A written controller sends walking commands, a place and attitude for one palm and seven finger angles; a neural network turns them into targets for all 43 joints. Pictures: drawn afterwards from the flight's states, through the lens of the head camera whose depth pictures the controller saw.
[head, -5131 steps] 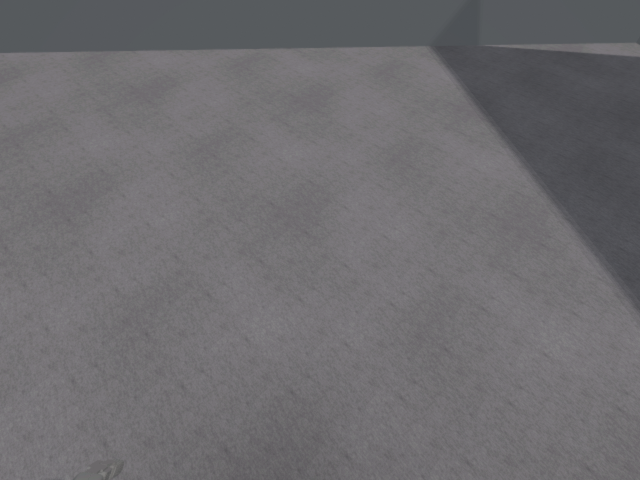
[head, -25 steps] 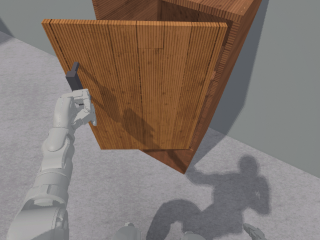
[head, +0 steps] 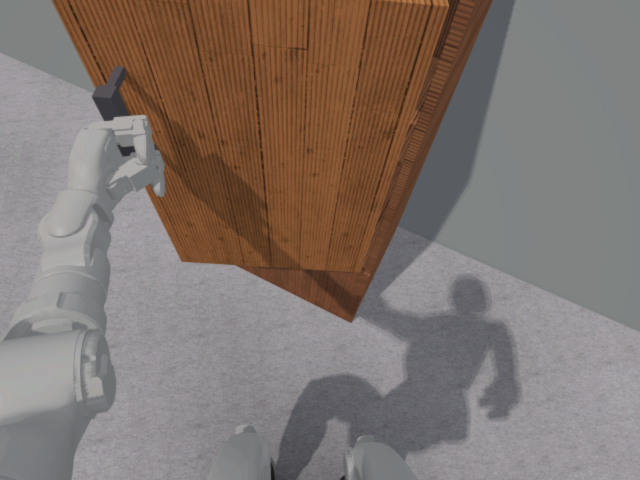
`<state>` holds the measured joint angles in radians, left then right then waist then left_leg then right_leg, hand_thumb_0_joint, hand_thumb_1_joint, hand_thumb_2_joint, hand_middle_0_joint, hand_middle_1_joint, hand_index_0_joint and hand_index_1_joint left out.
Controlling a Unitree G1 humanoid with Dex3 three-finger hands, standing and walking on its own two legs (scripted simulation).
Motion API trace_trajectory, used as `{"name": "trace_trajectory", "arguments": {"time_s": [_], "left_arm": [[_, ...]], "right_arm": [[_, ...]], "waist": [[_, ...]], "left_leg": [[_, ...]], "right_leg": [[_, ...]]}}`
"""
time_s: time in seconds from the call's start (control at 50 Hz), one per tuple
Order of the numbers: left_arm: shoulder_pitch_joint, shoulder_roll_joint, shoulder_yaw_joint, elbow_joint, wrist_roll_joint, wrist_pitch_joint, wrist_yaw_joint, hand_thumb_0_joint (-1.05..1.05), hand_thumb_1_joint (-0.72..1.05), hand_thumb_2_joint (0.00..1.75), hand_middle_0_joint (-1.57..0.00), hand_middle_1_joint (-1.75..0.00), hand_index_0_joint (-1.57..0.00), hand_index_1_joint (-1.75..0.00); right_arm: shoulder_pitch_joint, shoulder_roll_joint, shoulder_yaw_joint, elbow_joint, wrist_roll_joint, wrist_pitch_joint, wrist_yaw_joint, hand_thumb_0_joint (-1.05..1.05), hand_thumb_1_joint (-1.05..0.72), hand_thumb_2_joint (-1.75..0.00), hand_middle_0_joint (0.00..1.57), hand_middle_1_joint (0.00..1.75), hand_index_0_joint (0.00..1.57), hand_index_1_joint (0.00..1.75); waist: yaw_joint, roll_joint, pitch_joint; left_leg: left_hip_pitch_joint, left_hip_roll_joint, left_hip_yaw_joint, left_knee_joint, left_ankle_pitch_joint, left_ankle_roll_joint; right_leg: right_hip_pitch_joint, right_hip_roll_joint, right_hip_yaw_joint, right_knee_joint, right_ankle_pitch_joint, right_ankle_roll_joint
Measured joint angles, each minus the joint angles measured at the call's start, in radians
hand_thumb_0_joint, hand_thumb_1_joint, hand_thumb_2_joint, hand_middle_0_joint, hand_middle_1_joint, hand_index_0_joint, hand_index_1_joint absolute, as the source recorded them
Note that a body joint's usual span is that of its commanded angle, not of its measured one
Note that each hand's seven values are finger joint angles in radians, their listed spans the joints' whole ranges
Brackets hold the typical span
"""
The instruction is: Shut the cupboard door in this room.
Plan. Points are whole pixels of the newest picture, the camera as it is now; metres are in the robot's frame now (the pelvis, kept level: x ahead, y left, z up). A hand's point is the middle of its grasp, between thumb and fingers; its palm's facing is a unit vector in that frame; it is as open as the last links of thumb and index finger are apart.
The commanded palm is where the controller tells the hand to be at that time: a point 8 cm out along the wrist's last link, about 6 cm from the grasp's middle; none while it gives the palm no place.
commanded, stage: push the door shut along its arc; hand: left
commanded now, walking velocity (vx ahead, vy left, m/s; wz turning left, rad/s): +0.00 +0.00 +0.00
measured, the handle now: (131, 127) +0.55 +0.23 +0.09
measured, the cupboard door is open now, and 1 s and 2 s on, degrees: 25 13 4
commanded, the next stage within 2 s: pull the fist back off the door in 1.22 s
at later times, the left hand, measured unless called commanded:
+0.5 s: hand (196, 129) +0.53 +0.14 +0.10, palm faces -0.25 -0.97 -0.01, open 3.1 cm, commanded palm +0.54 +0.18 +0.09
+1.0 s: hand (211, 107) +0.57 +0.13 +0.10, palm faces -0.33 -0.95 -0.02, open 3.1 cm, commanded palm +0.60 +0.14 +0.09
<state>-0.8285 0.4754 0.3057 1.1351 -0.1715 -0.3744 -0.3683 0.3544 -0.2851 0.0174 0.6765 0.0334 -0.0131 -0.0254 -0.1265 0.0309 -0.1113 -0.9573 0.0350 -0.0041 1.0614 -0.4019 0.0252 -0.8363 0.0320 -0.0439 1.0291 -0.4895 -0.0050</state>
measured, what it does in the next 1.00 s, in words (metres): stands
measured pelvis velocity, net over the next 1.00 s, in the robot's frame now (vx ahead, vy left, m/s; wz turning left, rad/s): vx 0.00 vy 0.00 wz -0.03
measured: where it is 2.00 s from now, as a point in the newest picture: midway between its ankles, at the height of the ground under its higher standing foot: outside the picture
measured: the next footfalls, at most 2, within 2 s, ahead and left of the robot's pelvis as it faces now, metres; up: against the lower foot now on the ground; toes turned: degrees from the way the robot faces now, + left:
none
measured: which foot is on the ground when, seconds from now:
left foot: down 0.00-1.00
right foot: down 0.00-1.00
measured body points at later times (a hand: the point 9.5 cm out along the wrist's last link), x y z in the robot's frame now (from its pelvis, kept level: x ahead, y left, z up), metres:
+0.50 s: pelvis +0.00 +0.01 -0.02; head +0.12 +0.03 +0.42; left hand +0.54 +0.20 +0.11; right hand -0.01 -0.26 -0.12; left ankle +0.06 +0.10 -0.66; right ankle +0.00 -0.12 -0.66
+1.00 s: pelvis +0.00 +0.00 -0.03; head +0.16 +0.03 +0.39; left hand +0.59 +0.18 +0.11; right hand -0.04 -0.27 -0.12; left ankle +0.06 +0.10 -0.66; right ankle +0.00 -0.12 -0.66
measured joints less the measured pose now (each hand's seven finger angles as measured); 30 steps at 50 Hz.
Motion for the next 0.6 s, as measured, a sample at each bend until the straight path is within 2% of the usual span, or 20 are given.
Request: {"name": "trace_trajectory", "arguments": {"time_s": [0.3, 0.6], "left_arm": [[-0.165, 0.037, -0.029, 0.094, 0.053, 0.036, -0.012, 0.02, 0.9, 0.9, -1.3, -1.5, -1.3, -1.5], [-0.318, 0.112, 0.025, 0.173, 0.11, 0.082, -0.039, 0.01, 0.9, 0.9, -1.3, -1.5, -1.3, -1.5]], "right_arm": [[0.015, 0.006, 0.012, 0.005, -0.012, -0.02, 0.015, 0.01, -0.91, -0.9, 0.2, 0.3, 0.2, 0.3], [0.039, 0.005, 0.027, -0.022, -0.024, -0.016, 0.025, 0.01, -0.91, -0.9, 0.2, 0.3, 0.2, 0.3]], "waist": [[-0.046, 0.009, -0.003], [-0.109, 0.027, 0.001]], "left_leg": [[-0.089, 0.001, -0.006, 0.045, -0.006, 0.01], [-0.171, 0.018, 0.005, 0.088, -0.025, 0.013]], "right_leg": [[-0.08, 0.002, -0.005, 0.03, 0.0, 0.009], [-0.167, 0.017, 0.009, 0.068, -0.009, 0.011]]}}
